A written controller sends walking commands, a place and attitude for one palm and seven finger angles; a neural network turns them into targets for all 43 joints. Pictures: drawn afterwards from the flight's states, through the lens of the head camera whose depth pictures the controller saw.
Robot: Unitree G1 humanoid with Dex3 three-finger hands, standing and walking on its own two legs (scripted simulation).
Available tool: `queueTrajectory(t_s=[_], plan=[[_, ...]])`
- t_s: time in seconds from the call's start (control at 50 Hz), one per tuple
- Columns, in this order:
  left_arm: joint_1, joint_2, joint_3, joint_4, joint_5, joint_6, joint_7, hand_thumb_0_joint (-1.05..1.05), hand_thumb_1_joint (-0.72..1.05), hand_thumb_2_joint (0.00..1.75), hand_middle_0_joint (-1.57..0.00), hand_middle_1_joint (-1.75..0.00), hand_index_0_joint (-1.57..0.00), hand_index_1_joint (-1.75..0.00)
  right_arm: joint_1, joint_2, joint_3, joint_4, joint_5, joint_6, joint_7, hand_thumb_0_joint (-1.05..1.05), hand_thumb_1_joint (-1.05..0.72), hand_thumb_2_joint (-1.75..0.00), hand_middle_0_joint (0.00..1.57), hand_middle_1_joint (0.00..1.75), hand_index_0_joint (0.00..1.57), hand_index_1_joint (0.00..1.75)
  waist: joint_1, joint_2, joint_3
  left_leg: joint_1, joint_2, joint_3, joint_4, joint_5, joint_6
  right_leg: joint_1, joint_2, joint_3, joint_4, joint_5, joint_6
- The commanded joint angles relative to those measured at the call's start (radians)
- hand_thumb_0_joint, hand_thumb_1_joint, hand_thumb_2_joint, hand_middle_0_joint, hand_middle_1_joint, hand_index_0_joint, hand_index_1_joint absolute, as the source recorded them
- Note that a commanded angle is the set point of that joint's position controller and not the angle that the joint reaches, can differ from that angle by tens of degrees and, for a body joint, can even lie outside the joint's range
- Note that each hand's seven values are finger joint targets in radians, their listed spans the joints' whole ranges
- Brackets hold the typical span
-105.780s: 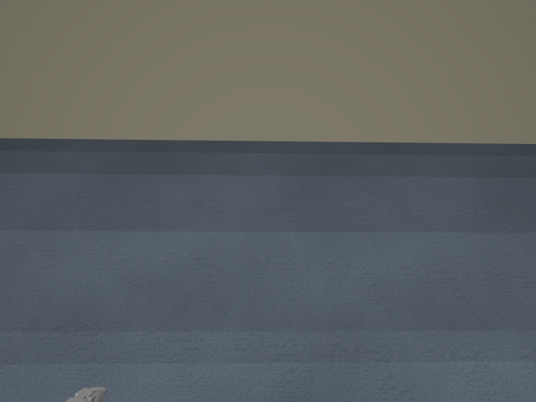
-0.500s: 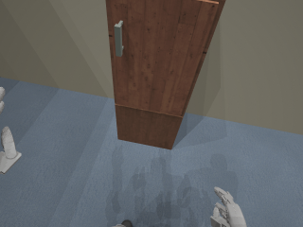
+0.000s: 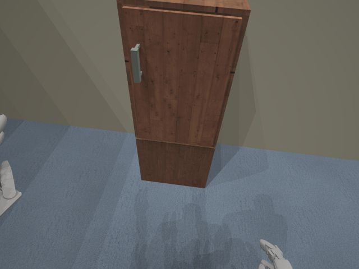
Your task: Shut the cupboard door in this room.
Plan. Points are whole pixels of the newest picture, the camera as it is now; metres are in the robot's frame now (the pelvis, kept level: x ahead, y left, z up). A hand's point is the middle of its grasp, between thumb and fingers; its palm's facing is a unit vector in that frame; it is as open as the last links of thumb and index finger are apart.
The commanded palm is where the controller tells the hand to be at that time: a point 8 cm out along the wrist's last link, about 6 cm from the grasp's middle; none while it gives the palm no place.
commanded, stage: stop stepping back and stand still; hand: left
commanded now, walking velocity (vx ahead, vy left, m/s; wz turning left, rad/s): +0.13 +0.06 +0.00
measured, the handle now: (137, 63) +0.76 +0.17 +0.09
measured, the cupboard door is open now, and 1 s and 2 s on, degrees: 0 0 0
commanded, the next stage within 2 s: let the arm hang, fingers relaxed in 0.02 s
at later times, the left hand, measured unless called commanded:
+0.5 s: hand out of the picture +0.00 +0.19 -0.18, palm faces +0.08 -0.98 -0.19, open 6.9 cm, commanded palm none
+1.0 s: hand out of the picture -0.06 +0.16 -0.17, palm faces +0.07 -0.98 -0.17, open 7.4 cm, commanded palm none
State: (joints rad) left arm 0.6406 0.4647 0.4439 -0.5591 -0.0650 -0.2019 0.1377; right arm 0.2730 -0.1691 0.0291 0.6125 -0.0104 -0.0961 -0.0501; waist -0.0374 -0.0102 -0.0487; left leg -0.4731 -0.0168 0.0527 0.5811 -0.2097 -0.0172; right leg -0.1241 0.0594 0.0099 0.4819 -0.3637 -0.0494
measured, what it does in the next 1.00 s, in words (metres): steps on the spot: right foot, then left foot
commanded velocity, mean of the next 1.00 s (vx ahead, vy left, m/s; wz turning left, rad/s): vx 0.00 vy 0.00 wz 0.00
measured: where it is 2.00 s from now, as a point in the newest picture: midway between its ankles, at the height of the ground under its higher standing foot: outside the picture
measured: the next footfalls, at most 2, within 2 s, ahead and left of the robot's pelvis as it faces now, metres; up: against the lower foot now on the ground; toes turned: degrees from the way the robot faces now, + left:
right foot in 0.34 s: +0.04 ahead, -0.10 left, +0.00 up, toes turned +1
left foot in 0.50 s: +0.05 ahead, +0.11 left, +0.00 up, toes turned +2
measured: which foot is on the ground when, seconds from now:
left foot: down 0.00-0.36, up 0.38-0.48, down 0.50-1.00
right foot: down 0.00-0.16, up 0.18-0.32, down 0.34-1.00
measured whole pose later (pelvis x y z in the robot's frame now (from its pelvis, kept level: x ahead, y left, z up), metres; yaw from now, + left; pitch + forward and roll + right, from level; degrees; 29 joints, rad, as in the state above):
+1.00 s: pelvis -0.03 +0.00 +0.01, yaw +1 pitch -2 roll +0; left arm 0.34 0.12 0.01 1.14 0.02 0.01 0.02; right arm 0.33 -0.12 0.00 1.12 -0.02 0.01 -0.03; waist 0.00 0.02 -0.02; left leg -0.24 -0.02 0.02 0.42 -0.15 0.03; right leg -0.21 0.02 -0.02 0.44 -0.20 -0.03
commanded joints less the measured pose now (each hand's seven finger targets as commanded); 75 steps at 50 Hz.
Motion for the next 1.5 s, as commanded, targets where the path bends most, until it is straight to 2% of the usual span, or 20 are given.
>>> queueTrajectory(t_s=[0.0, 0.08, 0.1, 0.12, 0.14, 0.18, 0.22, 0.28, 0.3, 0.34, 0.36, 0.42, 0.46, 0.48, 0.5, 0.54, 0.64, 0.74, 1.0, 1.48], plan=[[-0.185, 0.145, 0.108, -0.075, 0.002, -0.033, 0.053, 0.00, 0.90, 0.90, -0.20, -0.30, -0.20, -0.30, -0.102, -0.152, -0.061, -0.106, 0.013, -0.020, -0.022, 0.00, -0.90, -0.90, 0.20, 0.30, 0.20, 0.30, 0.001, -0.047, 0.058, 0.091, 0.075, -0.086, 0.088, -0.018, 0.005, -0.182, -0.302, 0.226, -0.200, 0.050, -0.116], [-0.281, 0.127, 0.051, -0.018, 0.024, -0.036, 0.040, 0.00, 0.90, 0.90, -0.20, -0.30, -0.20, -0.30, -0.101, -0.177, -0.072, -0.107, 0.030, -0.056, -0.052, 0.00, -0.90, -0.90, 0.20, 0.30, 0.20, 0.30, 0.020, 0.041, -0.025, 0.379, 0.123, -0.109, -0.088, 0.354, 0.064, -0.165, -0.097, 0.052, 0.020, 0.394, 0.046], [-0.201, -0.106, -0.357, 0.603, 0.064, 0.068, -0.084, 0.00, 0.90, 0.90, -0.20, -0.30, -0.20, -0.30, -0.122, -0.291, -0.086, 0.028, 0.035, -0.135, 0.037, 0.00, -0.90, -0.90, 0.20, 0.30, 0.20, 0.30, -0.032, 0.158, -0.003, 0.378, 0.181, -0.240, -0.017, 0.783, 0.094, -0.310, -0.106, -0.045, 0.283, 0.441, 0.054], [-0.240, -0.100, -0.329, 0.645, 0.082, 0.180, -0.107, 0.00, 0.90, 0.90, -0.20, -0.30, -0.20, -0.30, -0.045, -0.340, -0.098, 0.066, 0.016, -0.041, 0.045, 0.00, -0.90, -0.90, 0.20, 0.30, 0.20, 0.30, -0.020, 0.185, -0.039, 0.325, 0.266, -0.332, -0.094, 1.076, 0.147, -0.259, -0.081, 0.001, 0.387, -0.020, 0.057], [-0.259, -0.141, -0.347, 0.666, 0.078, 0.220, -0.102, 0.00, 0.90, 0.90, -0.20, -0.30, -0.20, -0.30, -0.041, -0.302, -0.085, 0.067, 0.006, -0.011, 0.033, 0.00, -0.90, -0.90, 0.20, 0.30, 0.20, 0.30, -0.012, 0.071, -0.064, 0.314, 0.310, -0.344, -0.153, 1.017, 0.172, -0.284, -0.044, 0.037, 0.482, -0.255, 0.065], [-0.276, -0.145, -0.368, 0.790, 0.083, 0.231, -0.112, 0.00, 0.90, 0.90, -0.20, -0.30, -0.20, -0.30, -0.053, -0.277, -0.062, 0.057, -0.021, 0.023, 0.025, 0.00, -0.90, -0.90, 0.20, 0.30, 0.20, 0.30, 0.015, -0.036, -0.081, 0.314, 0.317, -0.372, -0.153, 0.696, 0.233, -0.301, -0.072, 0.073, 0.501, -0.254, 0.066], [-0.301, -0.121, -0.378, 0.925, 0.082, 0.234, -0.125, 0.00, 0.90, 0.90, -0.20, -0.30, -0.20, -0.30, -0.089, -0.265, -0.057, 0.057, -0.022, 0.054, 0.028, 0.00, -0.90, -0.90, 0.20, 0.30, 0.20, 0.30, 0.033, -0.066, -0.100, 0.269, 0.282, -0.334, -0.187, 0.384, 0.227, -0.238, -0.082, 0.043, 0.401, -0.177, 0.060], [-0.256, -0.078, -0.377, 1.123, 0.085, 0.244, -0.130, 0.00, 0.90, 0.90, -0.20, -0.30, -0.20, -0.30, -0.168, -0.242, -0.053, 0.081, -0.013, 0.093, 0.037, 0.00, -0.90, -0.90, 0.20, 0.30, 0.20, 0.30, 0.086, 0.030, 0.000, -0.069, 0.171, -0.235, -0.271, -0.261, 0.123, 0.032, -0.085, 0.029, 0.123, -0.030, 0.035], [-0.231, -0.043, -0.375, 1.178, 0.093, 0.243, -0.129, 0.00, 0.90, 0.90, -0.20, -0.30, -0.20, -0.30, -0.163, -0.217, -0.050, 0.097, -0.011, 0.104, 0.042, 0.00, -0.90, -0.90, 0.20, 0.30, 0.20, 0.30, 0.091, 0.029, 0.025, -0.122, 0.097, -0.192, -0.239, -0.358, 0.077, 0.029, -0.124, 0.100, 0.028, -0.118, 0.007], [-0.318, -0.012, -0.379, 1.245, 0.101, 0.233, -0.130, 0.00, 0.90, 0.90, -0.20, -0.30, -0.20, -0.30, -0.119, -0.154, -0.056, 0.142, -0.013, 0.131, 0.045, 0.00, -0.90, -0.90, 0.20, 0.30, 0.20, 0.30, 0.033, -0.097, 0.090, 0.068, -0.031, -0.054, 0.123, -0.249, 0.012, -0.349, -0.331, 0.376, -0.336, -0.509, -0.106], [-0.420, -0.033, -0.385, 1.262, 0.093, 0.227, -0.121, 0.00, 0.90, 0.90, -0.20, -0.30, -0.20, -0.30, -0.112, -0.154, -0.066, 0.177, -0.014, 0.139, 0.039, 0.00, -0.90, -0.90, 0.20, 0.30, 0.20, 0.30, 0.019, -0.124, 0.138, 0.129, -0.016, -0.066, 0.278, -0.192, 0.016, -0.460, -0.369, 0.421, -0.393, -0.473, -0.146], [-0.468, -0.131, -0.377, 1.351, 0.094, 0.209, -0.113, 0.00, 0.90, 0.90, -0.20, -0.30, -0.20, -0.30, 0.017, -0.106, -0.072, 0.263, -0.016, 0.124, 0.033, 0.00, -0.90, -0.90, 0.20, 0.30, 0.20, 0.30, -0.028, 0.042, 0.102, 0.202, 0.035, -0.084, 0.142, -0.145, 0.032, -0.325, -0.273, 0.211, -0.209, -0.041, -0.133], [-0.367, -0.179, -0.398, 1.443, 0.079, 0.202, -0.116, 0.00, 0.90, 0.90, -0.20, -0.30, -0.20, -0.30, 0.049, -0.094, -0.051, 0.315, -0.015, 0.092, 0.027, 0.00, -0.90, -0.90, 0.20, 0.30, 0.20, 0.30, 0.014, 0.182, 0.027, 0.295, 0.113, -0.208, -0.171, 0.144, 0.055, -0.226, -0.152, 0.100, -0.040, 0.118, -0.036], [-0.310, -0.194, -0.403, 1.481, 0.073, 0.204, -0.116, 0.00, 0.90, 0.90, -0.20, -0.30, -0.20, -0.30, 0.025, -0.129, -0.049, 0.327, -0.019, 0.083, 0.015, 0.00, -0.90, -0.90, 0.20, 0.30, 0.20, 0.30, 0.052, 0.211, -0.001, 0.246, 0.180, -0.260, -0.220, 0.164, 0.088, -0.123, -0.117, 0.057, -0.044, 0.126, -0.001], [-0.294, -0.195, -0.406, 1.505, 0.076, 0.201, -0.119, 0.00, 0.90, 0.90, -0.20, -0.30, -0.20, -0.30, 0.006, -0.150, -0.051, 0.329, -0.015, 0.083, 0.005, 0.00, -0.90, -0.90, 0.20, 0.30, 0.20, 0.30, 0.065, 0.080, 0.016, 0.195, 0.190, -0.253, -0.204, 0.167, 0.098, -0.057, -0.110, 0.050, -0.076, 0.158, 0.007], [-0.326, -0.177, -0.406, 1.565, 0.073, 0.211, -0.118, 0.00, 0.90, 0.90, -0.20, -0.30, -0.20, -0.30, 0.030, -0.127, -0.046, 0.381, -0.005, 0.077, 0.006, 0.00, -0.90, -0.90, 0.20, 0.30, 0.20, 0.30, 0.048, 0.150, 0.014, 0.206, 0.160, -0.246, -0.275, 0.138, 0.081, -0.020, -0.117, 0.027, -0.061, 0.162, 0.015], [-0.288, -0.194, -0.420, 1.657, 0.074, 0.206, -0.118, 0.00, 0.90, 0.90, -0.20, -0.30, -0.20, -0.30, 0.069, -0.110, -0.049, 0.442, -0.002, 0.087, 0.006, 0.00, -0.90, -0.90, 0.20, 0.30, 0.20, 0.30, 0.044, 0.035, 0.087, 0.184, 0.132, -0.214, -0.333, -0.115, 0.067, -0.029, -0.133, 0.052, -0.142, 0.124, 0.007], [-0.260, -0.207, -0.420, 1.687, 0.079, 0.207, -0.112, 0.00, 0.90, 0.90, -0.20, -0.30, -0.20, -0.30, 0.101, -0.084, -0.052, 0.472, -0.006, 0.098, 0.009, 0.00, -0.90, -0.90, 0.20, 0.30, 0.20, 0.30, 0.038, 0.003, 0.138, 0.180, 0.109, -0.184, -0.326, -0.184, 0.065, -0.102, -0.133, 0.068, -0.172, 0.030, 0.007], [-0.242, -0.235, -0.412, 1.679, 0.082, 0.199, -0.105, 0.00, 0.90, 0.90, -0.20, -0.30, -0.20, -0.30, 0.134, -0.039, -0.048, 0.481, -0.008, 0.101, 0.012, 0.00, -0.90, -0.90, 0.20, 0.30, 0.20, 0.30, 0.030, -0.003, 0.183, 0.198, 0.086, -0.140, -0.257, -0.113, 0.060, -0.209, -0.140, 0.102, -0.196, -0.037, -0.001], [-0.269, -0.236, -0.413, 1.680, 0.076, 0.195, -0.104, 0.00, 0.90, 0.90, -0.20, -0.30, -0.20, -0.30, 0.132, -0.047, -0.044, 0.486, -0.007, 0.095, 0.007, 0.00, -0.90, -0.90, 0.20, 0.30, 0.20, 0.30, 0.030, 0.020, 0.155, 0.220, 0.100, -0.148, -0.275, -0.063, 0.054, -0.133, -0.139, 0.086, -0.186, 0.061, -0.002]])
